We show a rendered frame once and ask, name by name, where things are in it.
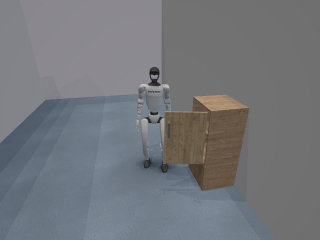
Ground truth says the robot left upper arm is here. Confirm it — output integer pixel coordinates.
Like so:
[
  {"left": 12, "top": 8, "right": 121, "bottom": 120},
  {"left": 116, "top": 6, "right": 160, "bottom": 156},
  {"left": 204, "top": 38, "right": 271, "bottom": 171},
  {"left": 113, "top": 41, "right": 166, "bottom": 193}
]
[{"left": 162, "top": 84, "right": 170, "bottom": 104}]

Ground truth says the handle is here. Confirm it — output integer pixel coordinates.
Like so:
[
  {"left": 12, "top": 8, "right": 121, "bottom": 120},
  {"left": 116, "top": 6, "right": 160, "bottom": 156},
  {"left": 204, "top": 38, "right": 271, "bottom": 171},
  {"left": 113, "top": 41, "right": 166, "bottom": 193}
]
[{"left": 167, "top": 121, "right": 170, "bottom": 138}]

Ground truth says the right robot hand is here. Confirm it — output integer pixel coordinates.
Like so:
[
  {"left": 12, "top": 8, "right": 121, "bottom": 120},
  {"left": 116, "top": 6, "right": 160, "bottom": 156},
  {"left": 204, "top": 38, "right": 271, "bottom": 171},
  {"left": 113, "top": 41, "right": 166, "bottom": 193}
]
[{"left": 135, "top": 119, "right": 141, "bottom": 133}]

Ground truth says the cupboard door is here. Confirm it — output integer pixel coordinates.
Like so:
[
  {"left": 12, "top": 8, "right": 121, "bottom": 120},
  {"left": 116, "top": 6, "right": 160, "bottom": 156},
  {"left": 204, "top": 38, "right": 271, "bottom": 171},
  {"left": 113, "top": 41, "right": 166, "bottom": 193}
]
[{"left": 164, "top": 111, "right": 208, "bottom": 164}]

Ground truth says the right robot thigh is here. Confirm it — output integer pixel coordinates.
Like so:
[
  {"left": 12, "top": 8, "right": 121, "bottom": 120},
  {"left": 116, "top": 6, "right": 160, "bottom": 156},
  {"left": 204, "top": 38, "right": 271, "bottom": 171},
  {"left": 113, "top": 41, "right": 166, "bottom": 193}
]
[{"left": 140, "top": 117, "right": 150, "bottom": 148}]

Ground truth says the robot left forearm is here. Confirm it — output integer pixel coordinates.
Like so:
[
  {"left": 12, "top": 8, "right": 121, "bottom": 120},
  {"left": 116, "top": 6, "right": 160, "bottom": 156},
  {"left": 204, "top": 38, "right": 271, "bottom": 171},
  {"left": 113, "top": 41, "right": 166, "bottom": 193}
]
[{"left": 165, "top": 99, "right": 171, "bottom": 112}]

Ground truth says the humanoid robot head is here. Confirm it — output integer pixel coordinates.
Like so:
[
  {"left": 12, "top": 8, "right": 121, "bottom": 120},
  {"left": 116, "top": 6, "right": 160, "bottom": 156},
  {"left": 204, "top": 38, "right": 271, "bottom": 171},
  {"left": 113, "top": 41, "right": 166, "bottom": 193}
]
[{"left": 148, "top": 67, "right": 161, "bottom": 87}]

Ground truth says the robot right upper arm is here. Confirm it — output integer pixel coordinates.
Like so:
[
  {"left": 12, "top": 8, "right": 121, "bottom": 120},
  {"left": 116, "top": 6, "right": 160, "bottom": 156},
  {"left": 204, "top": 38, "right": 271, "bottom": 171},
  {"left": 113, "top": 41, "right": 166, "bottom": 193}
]
[{"left": 138, "top": 84, "right": 146, "bottom": 105}]

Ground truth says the robot right forearm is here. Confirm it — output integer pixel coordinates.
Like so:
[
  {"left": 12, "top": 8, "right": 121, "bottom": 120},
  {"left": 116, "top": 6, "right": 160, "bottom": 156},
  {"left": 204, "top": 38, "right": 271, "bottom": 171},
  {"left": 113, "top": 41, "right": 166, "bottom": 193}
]
[{"left": 136, "top": 99, "right": 143, "bottom": 120}]

